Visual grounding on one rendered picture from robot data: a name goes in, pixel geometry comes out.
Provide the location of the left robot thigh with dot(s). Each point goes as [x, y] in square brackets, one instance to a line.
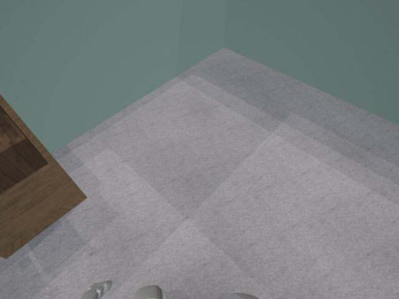
[150, 292]

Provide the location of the left robot hand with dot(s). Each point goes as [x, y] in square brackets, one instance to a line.
[97, 290]

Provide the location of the cabinet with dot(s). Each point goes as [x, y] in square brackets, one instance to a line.
[32, 205]

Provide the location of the drawer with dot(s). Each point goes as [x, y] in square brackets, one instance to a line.
[18, 156]

